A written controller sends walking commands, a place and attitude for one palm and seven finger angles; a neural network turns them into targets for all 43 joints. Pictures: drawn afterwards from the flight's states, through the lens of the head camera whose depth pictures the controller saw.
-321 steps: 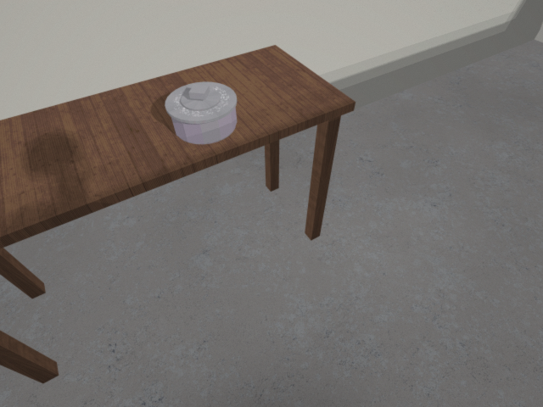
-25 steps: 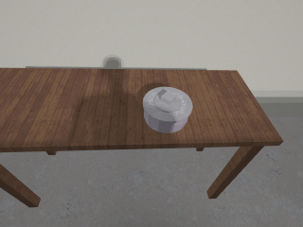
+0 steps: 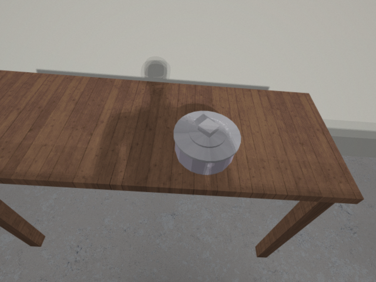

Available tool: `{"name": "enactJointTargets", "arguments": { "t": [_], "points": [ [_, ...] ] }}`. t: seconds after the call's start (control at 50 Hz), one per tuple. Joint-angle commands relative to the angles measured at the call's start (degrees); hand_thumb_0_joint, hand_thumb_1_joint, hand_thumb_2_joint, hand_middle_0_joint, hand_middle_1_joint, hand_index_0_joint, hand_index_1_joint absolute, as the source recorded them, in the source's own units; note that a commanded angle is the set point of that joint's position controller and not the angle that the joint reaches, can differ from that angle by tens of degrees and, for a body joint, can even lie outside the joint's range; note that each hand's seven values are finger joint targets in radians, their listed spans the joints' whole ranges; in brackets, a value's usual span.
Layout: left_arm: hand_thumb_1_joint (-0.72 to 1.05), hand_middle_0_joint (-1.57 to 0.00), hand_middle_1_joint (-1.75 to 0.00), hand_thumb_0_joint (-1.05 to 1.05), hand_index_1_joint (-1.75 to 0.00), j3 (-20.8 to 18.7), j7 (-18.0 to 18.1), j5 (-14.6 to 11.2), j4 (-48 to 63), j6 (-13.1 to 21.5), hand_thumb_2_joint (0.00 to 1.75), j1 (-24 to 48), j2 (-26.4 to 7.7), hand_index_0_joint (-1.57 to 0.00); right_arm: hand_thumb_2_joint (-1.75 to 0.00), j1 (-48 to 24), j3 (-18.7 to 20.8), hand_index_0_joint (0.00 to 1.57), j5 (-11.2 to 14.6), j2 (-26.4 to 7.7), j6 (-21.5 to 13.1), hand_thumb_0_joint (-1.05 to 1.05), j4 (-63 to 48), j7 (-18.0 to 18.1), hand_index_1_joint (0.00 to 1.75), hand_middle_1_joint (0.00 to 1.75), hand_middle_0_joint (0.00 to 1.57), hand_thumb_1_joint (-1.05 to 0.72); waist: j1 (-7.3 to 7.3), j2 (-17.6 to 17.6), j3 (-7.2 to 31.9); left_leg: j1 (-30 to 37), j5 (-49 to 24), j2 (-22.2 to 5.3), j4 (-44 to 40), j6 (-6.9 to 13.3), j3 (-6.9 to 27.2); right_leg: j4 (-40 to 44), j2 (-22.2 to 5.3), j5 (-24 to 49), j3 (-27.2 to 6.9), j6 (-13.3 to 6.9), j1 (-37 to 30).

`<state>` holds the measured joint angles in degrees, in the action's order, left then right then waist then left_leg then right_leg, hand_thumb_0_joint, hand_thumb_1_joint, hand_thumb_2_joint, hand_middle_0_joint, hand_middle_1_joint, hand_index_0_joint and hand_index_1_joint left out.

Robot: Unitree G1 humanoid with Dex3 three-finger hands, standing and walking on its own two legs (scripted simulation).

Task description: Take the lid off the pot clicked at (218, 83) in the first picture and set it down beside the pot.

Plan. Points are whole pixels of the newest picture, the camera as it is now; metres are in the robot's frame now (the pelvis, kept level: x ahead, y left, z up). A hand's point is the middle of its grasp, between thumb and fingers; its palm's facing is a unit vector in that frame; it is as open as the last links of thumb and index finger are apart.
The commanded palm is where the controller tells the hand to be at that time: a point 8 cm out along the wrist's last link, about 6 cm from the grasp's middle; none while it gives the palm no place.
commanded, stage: shuffle to correct the standing spot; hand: left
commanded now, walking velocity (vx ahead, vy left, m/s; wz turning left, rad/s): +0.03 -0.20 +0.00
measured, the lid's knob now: (208, 127) +0.48 -0.02 +0.05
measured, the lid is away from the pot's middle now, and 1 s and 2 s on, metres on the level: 0.00 0.00 0.00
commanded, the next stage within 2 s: come to a stop and stand still in 0.90 s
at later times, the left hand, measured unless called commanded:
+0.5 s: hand out of the picture +0.03 +0.12 -0.17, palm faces +0.06 -0.97 -0.23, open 7.4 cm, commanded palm none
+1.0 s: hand out of the picture +0.08 +0.06 -0.17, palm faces -0.04 -0.98 -0.19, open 7.4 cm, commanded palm none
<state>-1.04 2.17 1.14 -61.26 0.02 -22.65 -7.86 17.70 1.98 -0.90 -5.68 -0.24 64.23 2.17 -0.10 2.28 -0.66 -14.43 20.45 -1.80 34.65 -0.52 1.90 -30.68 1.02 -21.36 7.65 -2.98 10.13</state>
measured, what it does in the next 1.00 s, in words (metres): steps to the right: left foot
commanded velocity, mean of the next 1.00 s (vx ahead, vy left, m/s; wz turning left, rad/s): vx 0.01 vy -0.19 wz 0.00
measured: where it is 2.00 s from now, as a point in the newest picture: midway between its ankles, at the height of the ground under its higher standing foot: outside the picture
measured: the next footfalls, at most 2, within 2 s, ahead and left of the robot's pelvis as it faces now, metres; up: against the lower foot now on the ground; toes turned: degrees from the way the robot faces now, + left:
left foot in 0.66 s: +0.08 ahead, -0.02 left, +0.00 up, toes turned +4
right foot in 1.06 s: +0.03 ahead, -0.32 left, +0.00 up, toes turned -3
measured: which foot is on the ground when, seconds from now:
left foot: down 0.00-0.26, up 0.28-0.64, down 0.66-1.00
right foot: down 0.00-0.66, up 0.68-1.00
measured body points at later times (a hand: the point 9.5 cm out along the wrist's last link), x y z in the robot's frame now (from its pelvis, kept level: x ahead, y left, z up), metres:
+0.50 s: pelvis +0.02 -0.07 +0.00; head +0.05 -0.06 +0.45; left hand +0.03 +0.17 -0.16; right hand +0.06 -0.31 -0.15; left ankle +0.00 +0.02 -0.66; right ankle -0.03 -0.10 -0.73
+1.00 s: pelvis -0.01 -0.14 +0.01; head +0.03 -0.11 +0.45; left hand +0.08 +0.11 -0.15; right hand +0.03 -0.38 -0.13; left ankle +0.04 -0.03 -0.73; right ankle -0.01 -0.33 -0.69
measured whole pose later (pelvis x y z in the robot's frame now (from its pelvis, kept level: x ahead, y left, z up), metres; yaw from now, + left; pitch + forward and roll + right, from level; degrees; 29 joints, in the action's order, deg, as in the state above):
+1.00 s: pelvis -0.01 -0.14 +0.01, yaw -1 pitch +0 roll -3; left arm -2.3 0.0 1.2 -51.3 -4.1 -11.5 -13.5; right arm 13.2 3.4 -2.0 -9.3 1.3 55.3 0.8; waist 1.2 0.7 -4.7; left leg -19.8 13.3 -5.6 33.0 0.7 -3.5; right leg -47.0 -3.9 -25.9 -0.9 3.9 21.9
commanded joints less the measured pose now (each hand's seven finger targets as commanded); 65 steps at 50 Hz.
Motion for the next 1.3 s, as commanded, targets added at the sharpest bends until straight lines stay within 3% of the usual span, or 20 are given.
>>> {"name": "enactJointTargets", "arguments": {
  "t": [0.0,0.1,0.16,0.22,0.26,0.36,0.5,0.56,0.6,0.62,0.64,0.68,0.72,0.8,0.96,1.02,1.06,1.08,1.12,1.28],
  "points": [
    [0.9,-0.2,-0.3,0.0,-0.3,-1.1,0.1,0.2,1.4,0.0,0.9,-6.0,-5.4,-0.2,-0.9,3.1,1.2,0.2,0.2,-5.3,-0.5,0.0,-1.1,0.8,0.3,0.3,0.2,-0.9,0.52,-0.9,-1.5,-0.6,-21.1,-3.1,0.2,3.4,-0.8,2.8,-8.1,30.9,-6.3,-1.8,-1.3],
    [0.9,-0.2,-0.3,0.0,-0.3,-1.5,-0.1,0.2,4.5,-0.7,0.9,-1.9,-4.0,-0.2,-0.9,5.9,2.4,0.2,-0.2,-10.7,0.3,0.0,-0.5,2.1,0.3,0.3,0.2,-0.9,2.02,-16.0,-3.1,7.8,-39.1,-14.9,-7.6,9.6,13.7,-7.4,-1.7,5.2,-1.5,2.7,11.7],
    [0.9,-0.2,-0.3,0.0,-0.3,-2.2,-0.8,-0.1,6.2,-1.2,0.9,0.7,-4.6,-0.2,-0.9,4.4,2.7,0.2,-0.8,-11.5,0.2,0.0,-1.7,2.2,0.3,0.3,0.2,-0.9,1.51,-15.0,-4.1,7.4,-42.6,-16.7,-9.0,10.6,14.8,-8.4,-1.8,-7.3,-4.2,1.4,12.9],
    [0.9,-0.2,-0.3,0.0,-0.3,-3.3,-1.0,0.3,5.0,-0.9,0.9,-5.0,-6.5,-0.2,-0.9,-0.4,2.9,0.2,-0.1,-11.7,0.1,0.0,-4.3,1.9,0.3,0.3,0.2,-0.9,-2.12,-5.4,0.0,-3.8,-31.1,-8.5,1.4,4.1,3.5,5.4,-4.2,18.5,-6.3,2.2,-4.5],
    [0.9,-0.2,-0.3,0.0,-0.3,-3.9,-0.7,0.6,4.0,-0.7,0.9,-8.5,-11.6,-0.2,-0.9,-2.6,2.5,0.2,0.6,-7.4,0.8,0.0,-6.8,2.0,0.3,0.3,0.2,-0.9,-3.75,14.6,2.3,-16.2,14.4,2.7,19.5,-0.4,-6.9,8.8,-17.3,52.0,-16.7,-3.9,-14.8],
    [0.9,-0.2,-0.3,0.0,-0.3,-2.5,0.5,0.6,8.5,-1.2,0.9,-0.6,-8.2,-0.2,-0.9,-4.4,2.9,0.2,0.4,-7.4,1.8,0.0,-5.5,1.2,0.3,0.3,0.2,-0.9,-1.29,3.0,-1.5,-18.8,9.9,0.4,32.4,-0.4,-5.3,7.7,-12.4,50.9,-10.8,-8.7,-10.1],
    [0.9,-0.2,-0.3,0.0,-0.3,-2.4,0.7,1.5,11.0,-1.1,0.9,2.4,-8.7,-0.2,-0.9,-5.6,2.2,0.2,0.6,-6.6,2.0,0.0,-7.0,0.8,0.3,0.3,0.2,-0.9,-0.06,2.9,-3.5,-14.1,6.7,0.5,23.1,0.2,-6.2,10.6,-12.4,39.3,-13.3,-9.8,-2.9],
    [0.9,-0.2,-0.3,0.0,-0.3,-2.5,0.5,1.2,11.3,-1.1,0.9,2.1,-9.8,-0.2,-0.9,-4.0,1.7,0.2,0.9,-6.0,1.3,0.0,-7.2,1.1,0.3,0.3,0.2,-0.9,0.31,0.7,-0.7,-8.7,4.8,0.8,12.4,1.1,-7.0,7.8,-11.6,46.4,-13.9,-4.4,-4.3],
    [0.9,-0.2,-0.3,0.0,-0.3,-2.7,0.1,0.2,12.0,-1.1,0.9,5.4,-10.9,-0.2,-0.9,4.5,1.4,0.2,1.0,-7.4,0.9,0.0,-5.3,1.8,0.3,0.3,0.2,-0.9,5.03,-2.9,1.9,5.1,-6.1,1.0,-3.8,3.7,-6.2,-1.6,-8.1,54.0,-10.3,4.2,0.1],
    [0.9,-0.2,-0.3,0.0,-0.3,-2.6,-0.3,-0.4,12.9,-1.0,0.9,6.5,-10.6,-0.2,-0.9,11.4,1.9,0.2,0.7,-9.9,0.5,0.0,-3.8,2.5,0.3,0.3,0.2,-0.9,8.06,-7.2,4.7,16.1,-16.5,-5.4,-12.0,8.3,1.9,-16.3,-4.3,46.0,-7.9,10.0,7.1],
    [0.9,-0.2,-0.3,0.0,-0.3,-2.0,-0.7,-1.0,13.0,-0.8,0.9,4.6,-8.4,-0.2,-0.9,11.1,1.8,0.2,0.6,-11.9,0.7,0.0,-4.3,3.1,0.3,0.3,0.2,-0.9,6.91,-19.9,4.6,18.3,-40.2,-20.7,-13.2,17.0,21.7,-39.0,4.2,-6.0,-6.2,14.0,19.1],
    [0.9,-0.2,-0.3,0.0,-0.3,-3.1,-0.4,0.1,14.3,-2.3,0.9,4.1,-11.6,-0.2,-0.9,-0.6,1.3,0.2,0.5,-14.3,0.4,0.0,-10.2,2.2,0.3,0.3,0.2,-0.9,1.36,-11.4,4.7,3.6,-41.7,-27.8,-15.0,21.4,26.4,-58.3,1.7,-12.1,-17.9,6.1,17.9],
    [0.9,-0.2,-0.3,0.0,-0.3,-2.7,-1.4,1.2,12.9,-3.1,0.9,5.9,-9.8,-0.2,-0.9,-9.4,1.1,0.2,-0.4,-11.5,-0.9,0.0,-12.1,1.9,0.3,0.3,0.2,-0.9,-2.94,-7.8,-3.4,-3.3,-28.0,-19.4,-15.6,15.2,16.8,-54.8,-0.2,-5.6,-15.9,5.5,22.4],
    [0.9,-0.2,-0.3,0.0,-0.3,-1.7,-2.1,0.7,11.3,-4.0,0.9,4.0,-6.5,-0.2,-0.9,-7.3,2.0,0.2,-0.7,-12.6,-0.9,0.0,-11.8,0.4,0.3,0.3,0.2,-0.9,-2.84,-7.1,-2.1,-5.4,-16.8,-11.4,-15.0,9.5,2.9,-42.4,-1.2,-0.6,-9.7,6.9,17.9],
    [0.9,-0.2,-0.3,0.0,-0.3,-0.9,-2.5,0.0,12.6,-2.7,0.9,8.1,-6.4,-0.2,-0.9,-1.8,4.8,0.2,-0.9,-15.7,1.1,0.0,-11.3,-0.9,0.3,0.3,0.2,-0.9,2.01,-16.2,0.6,-3.4,3.5,-12.6,-15.3,7.1,7.9,-6.9,-2.5,-4.4,-4.4,6.3,8.7],
    [0.9,-0.2,-0.3,0.0,-0.3,-1.3,-1.7,-0.2,8.5,-0.9,0.9,0.1,-9.1,-0.2,-0.9,-1.7,4.1,0.2,-0.3,-12.4,1.4,0.0,-11.4,-1.3,0.3,0.3,0.2,-0.9,-0.85,-3.8,5.0,-8.7,6.8,-6.0,-1.5,1.8,0.8,9.0,-3.6,5.9,-6.5,4.6,-5.7],
    [0.9,-0.2,-0.3,0.0,-0.3,-1.1,-0.5,0.2,8.7,0.1,0.9,1.3,-13.9,-0.2,-0.9,-1.3,2.2,0.2,0.1,-5.7,1.8,0.0,-12.9,-1.3,0.3,0.3,0.2,-0.9,-0.83,13.5,1.7,-17.5,12.1,1.3,13.5,-0.7,-5.0,18.9,-18.1,1.1,-24.8,-0.9,-3.4],
    [0.9,-0.2,-0.3,0.0,-0.3,-0.8,-0.6,0.3,9.1,0.3,0.9,2.2,-14.0,-0.2,-0.9,-2.5,2.1,0.2,-0.1,-6.7,1.7,0.0,-12.9,-1.7,0.3,0.3,0.2,-0.9,-0.75,8.5,-0.9,-16.3,9.7,0.4,16.6,-0.3,-3.5,20.5,-18.5,-1.9,-25.0,-2.3,1.2],
    [0.9,-0.2,-0.3,0.0,-0.3,-1.0,-0.1,0.0,7.9,1.3,0.9,5.0,-11.8,-0.2,-0.9,-1.3,2.1,0.2,-0.1,-8.2,1.9,0.0,-10.5,-1.7,0.3,0.3,0.2,-0.9,0.28,15.8,-4.7,-16.1,4.5,-0.7,18.5,-0.6,-2.2,20.7,-16.2,0.7,-24.8,-1.6,3.3],
    [0.9,-0.2,-0.3,0.0,-0.3,-0.8,0.3,-0.7,6.0,1.2,0.9,2.8,-11.2,-0.2,-0.9,1.7,0.2,0.2,1.3,-6.3,0.2,0.0,-7.2,-1.4,0.3,0.3,0.2,-0.9,0.3,-0.2,-2.2,4.4,-12.0,0.5,-9.4,-0.2,-3.9,6.0,-13.3,29.0,-13.9,-1.5,4.6]
  ]
}}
